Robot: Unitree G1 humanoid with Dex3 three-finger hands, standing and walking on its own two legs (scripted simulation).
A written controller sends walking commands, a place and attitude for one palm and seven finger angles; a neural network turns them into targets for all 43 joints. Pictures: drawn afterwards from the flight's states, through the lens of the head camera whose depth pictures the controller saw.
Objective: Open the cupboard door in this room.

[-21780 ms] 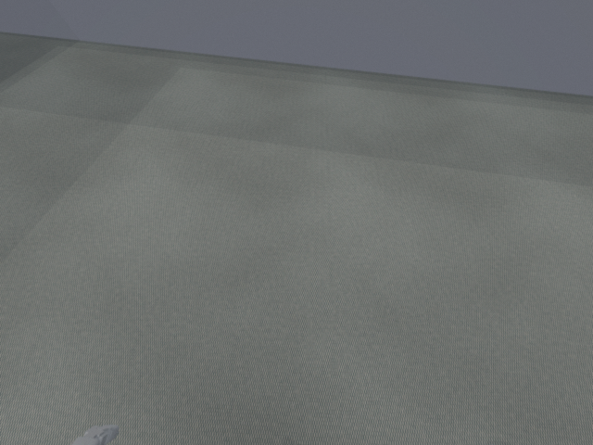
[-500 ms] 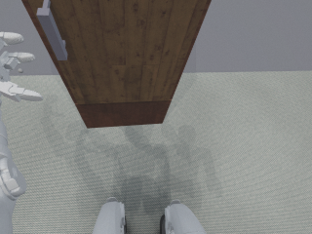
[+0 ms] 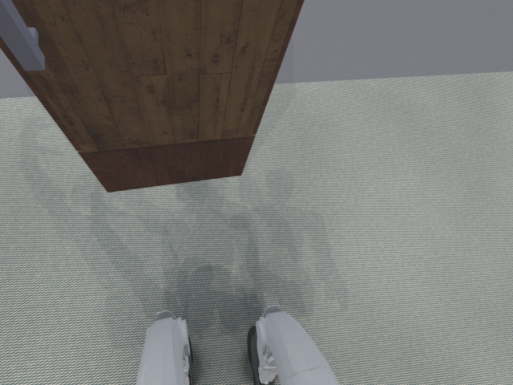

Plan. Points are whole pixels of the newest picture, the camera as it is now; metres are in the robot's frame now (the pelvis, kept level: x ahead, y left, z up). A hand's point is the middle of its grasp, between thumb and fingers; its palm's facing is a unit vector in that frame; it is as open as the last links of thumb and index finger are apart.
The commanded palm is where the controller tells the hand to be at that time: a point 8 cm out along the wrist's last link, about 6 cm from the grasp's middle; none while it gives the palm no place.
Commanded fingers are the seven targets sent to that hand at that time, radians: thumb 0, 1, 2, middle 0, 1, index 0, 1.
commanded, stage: move the hooked fingers beside the handle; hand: left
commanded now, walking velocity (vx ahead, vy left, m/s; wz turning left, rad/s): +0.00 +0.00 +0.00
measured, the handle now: (8, 8) +0.60 +0.26 +0.09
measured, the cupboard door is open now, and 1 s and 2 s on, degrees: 0 0 0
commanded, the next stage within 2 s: slide the fingers in behind the handle in 0.76 s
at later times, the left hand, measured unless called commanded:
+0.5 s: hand out of the picture +0.55 +0.32 +0.08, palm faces +0.08 -1.00 -0.01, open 14.0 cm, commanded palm +0.54 +0.33 +0.09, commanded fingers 0.00 -0.50 0.30 -0.30 -1.20 -0.30 -1.20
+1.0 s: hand out of the picture +0.54 +0.31 +0.09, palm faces +0.09 -1.00 -0.01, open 14.0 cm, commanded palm +0.53 +0.33 +0.08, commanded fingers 0.00 -0.50 0.30 -0.30 -1.20 -0.30 -1.20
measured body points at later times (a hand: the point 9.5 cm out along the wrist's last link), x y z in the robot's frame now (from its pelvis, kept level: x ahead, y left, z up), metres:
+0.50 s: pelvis +0.01 +0.01 +0.00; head +0.20 +0.07 +0.41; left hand +0.54 +0.37 +0.09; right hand -0.01 -0.26 -0.08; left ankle +0.04 +0.10 -0.64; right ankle +0.02 -0.14 -0.64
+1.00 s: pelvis +0.01 +0.00 +0.01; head +0.19 +0.06 +0.42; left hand +0.53 +0.36 +0.09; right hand +0.00 -0.26 -0.08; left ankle +0.04 +0.10 -0.64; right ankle +0.02 -0.14 -0.64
